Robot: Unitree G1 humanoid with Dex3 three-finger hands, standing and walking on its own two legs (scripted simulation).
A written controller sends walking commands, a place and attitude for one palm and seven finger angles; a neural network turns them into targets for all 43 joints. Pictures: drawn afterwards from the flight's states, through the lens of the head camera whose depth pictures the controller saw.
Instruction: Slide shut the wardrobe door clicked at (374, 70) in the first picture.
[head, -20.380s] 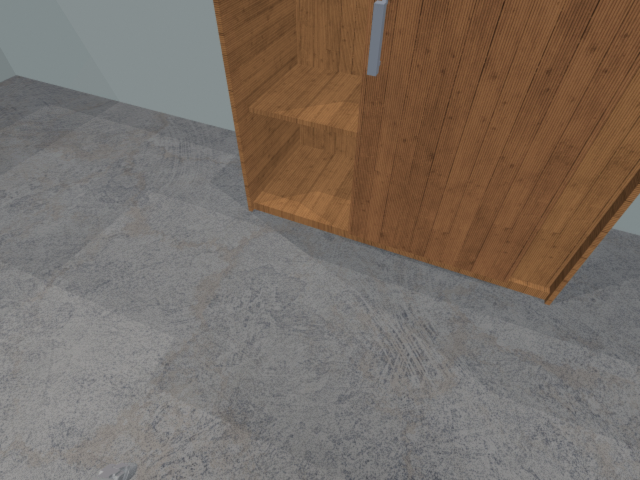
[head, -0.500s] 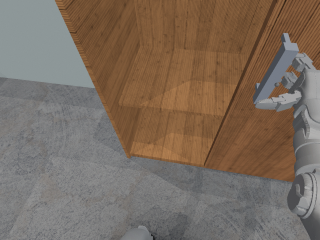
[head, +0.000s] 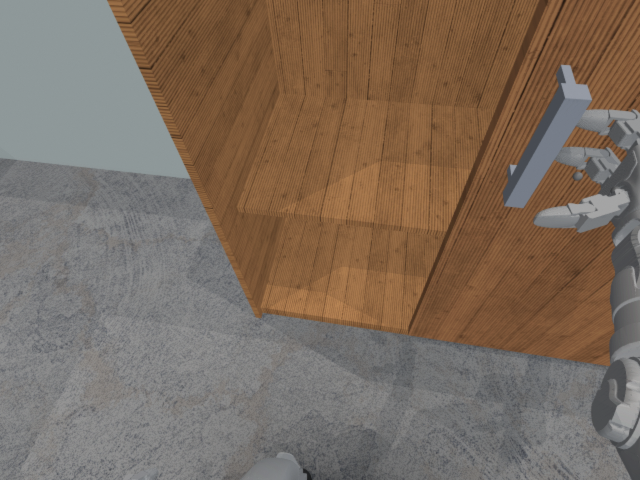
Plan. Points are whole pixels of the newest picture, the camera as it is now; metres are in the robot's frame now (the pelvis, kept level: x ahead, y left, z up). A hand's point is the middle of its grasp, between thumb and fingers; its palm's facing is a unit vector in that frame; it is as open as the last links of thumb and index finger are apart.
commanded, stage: move the hooked fingers beside the handle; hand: right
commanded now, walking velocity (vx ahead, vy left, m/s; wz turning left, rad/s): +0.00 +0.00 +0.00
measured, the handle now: (537, 141) +0.53 -0.19 +0.12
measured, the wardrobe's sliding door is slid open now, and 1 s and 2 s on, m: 0.47 0.47 0.47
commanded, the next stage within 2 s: feel for the door with the fingertips in 2.00 s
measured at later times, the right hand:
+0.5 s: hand (599, 186) +0.47 -0.25 +0.11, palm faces +0.04 +1.00 -0.02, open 14.0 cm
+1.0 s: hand (614, 191) +0.46 -0.26 +0.12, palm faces +0.04 +1.00 -0.01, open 14.0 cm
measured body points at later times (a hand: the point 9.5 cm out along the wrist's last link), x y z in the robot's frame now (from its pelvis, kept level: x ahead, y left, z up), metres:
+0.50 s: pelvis +0.00 -0.01 +0.00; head +0.08 -0.03 +0.44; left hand +0.04 +0.26 -0.11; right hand +0.46 -0.30 +0.12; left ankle +0.03 +0.11 -0.71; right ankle -0.01 -0.10 -0.71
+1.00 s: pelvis +0.01 -0.01 +0.00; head +0.07 -0.03 +0.45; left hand +0.05 +0.26 -0.10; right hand +0.45 -0.31 +0.12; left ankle +0.03 +0.11 -0.71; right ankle -0.01 -0.10 -0.71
